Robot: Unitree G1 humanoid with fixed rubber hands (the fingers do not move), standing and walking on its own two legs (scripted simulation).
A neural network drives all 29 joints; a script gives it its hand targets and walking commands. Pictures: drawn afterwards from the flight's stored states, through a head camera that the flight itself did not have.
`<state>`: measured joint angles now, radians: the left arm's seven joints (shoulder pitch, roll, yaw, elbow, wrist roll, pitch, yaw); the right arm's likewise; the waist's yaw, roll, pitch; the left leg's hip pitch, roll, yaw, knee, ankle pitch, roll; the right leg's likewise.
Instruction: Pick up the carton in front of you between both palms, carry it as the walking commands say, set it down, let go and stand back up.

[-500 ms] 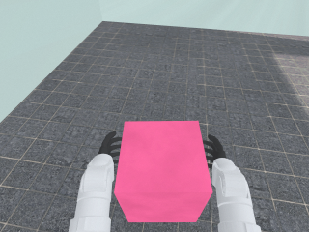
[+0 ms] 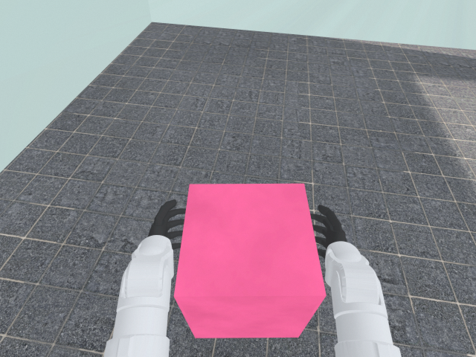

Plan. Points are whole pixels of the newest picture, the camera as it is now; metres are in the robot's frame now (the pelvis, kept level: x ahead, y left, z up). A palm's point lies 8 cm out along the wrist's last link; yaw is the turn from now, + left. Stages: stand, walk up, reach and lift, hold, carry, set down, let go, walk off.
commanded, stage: hold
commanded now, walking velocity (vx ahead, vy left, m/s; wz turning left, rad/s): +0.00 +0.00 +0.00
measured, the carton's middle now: (246, 264) +0.29 +0.01 -0.05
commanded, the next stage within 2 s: set down in 0.78 s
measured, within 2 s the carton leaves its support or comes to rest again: neither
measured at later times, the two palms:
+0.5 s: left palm (163, 243) +0.28 +0.15 +0.04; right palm (343, 269) +0.25 -0.14 +0.04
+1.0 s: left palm (159, 228) +0.31 +0.16 +0.04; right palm (332, 255) +0.27 -0.13 +0.04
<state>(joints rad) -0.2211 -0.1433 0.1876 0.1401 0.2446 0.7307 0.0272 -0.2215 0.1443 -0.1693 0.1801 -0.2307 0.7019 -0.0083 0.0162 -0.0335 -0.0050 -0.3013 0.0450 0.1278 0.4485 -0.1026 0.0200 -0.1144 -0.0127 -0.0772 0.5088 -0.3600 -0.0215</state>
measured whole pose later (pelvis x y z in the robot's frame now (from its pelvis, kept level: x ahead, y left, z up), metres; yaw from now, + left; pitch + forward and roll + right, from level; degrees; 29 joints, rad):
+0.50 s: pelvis -0.02 +0.03 +0.01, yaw -6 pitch -7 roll +0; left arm -0.26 -0.15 0.21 0.20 0.28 0.70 0.03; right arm -0.27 0.15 -0.22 0.28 -0.25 0.64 0.01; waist 0.00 -0.06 0.08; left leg -0.16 0.01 0.07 0.36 -0.07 0.02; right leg -0.02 0.00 0.05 0.43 -0.28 0.00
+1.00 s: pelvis -0.02 +0.05 +0.00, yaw -8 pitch -7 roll +1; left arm -0.42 -0.20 0.38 0.37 0.36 0.65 0.00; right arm -0.41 0.20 -0.41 0.45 -0.36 0.57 0.05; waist 0.03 -0.08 0.07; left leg -0.17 -0.02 0.10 0.40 -0.11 0.05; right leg -0.05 -0.02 0.09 0.48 -0.32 -0.02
